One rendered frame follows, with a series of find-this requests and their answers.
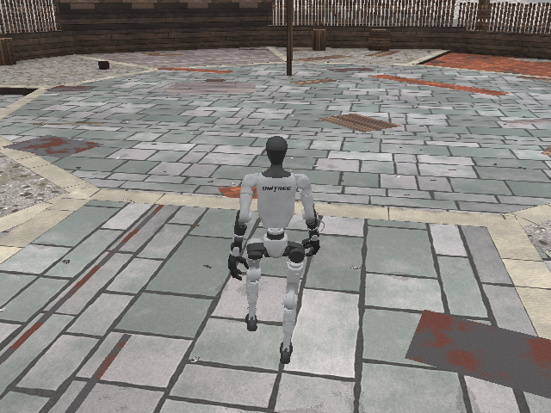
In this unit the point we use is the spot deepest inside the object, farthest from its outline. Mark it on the robot right hand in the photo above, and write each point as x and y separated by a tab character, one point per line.
314	244

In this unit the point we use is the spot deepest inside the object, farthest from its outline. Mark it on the robot right upper arm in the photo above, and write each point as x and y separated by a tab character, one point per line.
306	195

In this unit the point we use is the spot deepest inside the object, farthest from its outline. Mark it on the humanoid robot torso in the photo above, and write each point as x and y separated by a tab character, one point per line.
275	206

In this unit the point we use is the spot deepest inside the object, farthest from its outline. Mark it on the robot head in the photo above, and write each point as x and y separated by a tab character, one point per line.
276	148

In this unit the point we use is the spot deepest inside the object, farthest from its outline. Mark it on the robot right forearm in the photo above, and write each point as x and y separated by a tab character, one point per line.
312	227

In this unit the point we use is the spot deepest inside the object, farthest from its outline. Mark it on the robot left hand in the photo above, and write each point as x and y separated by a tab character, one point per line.
232	265

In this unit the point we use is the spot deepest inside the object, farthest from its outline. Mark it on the robot left forearm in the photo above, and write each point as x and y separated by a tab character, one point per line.
238	236

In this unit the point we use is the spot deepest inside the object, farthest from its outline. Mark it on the robot left upper arm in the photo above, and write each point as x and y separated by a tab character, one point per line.
249	182

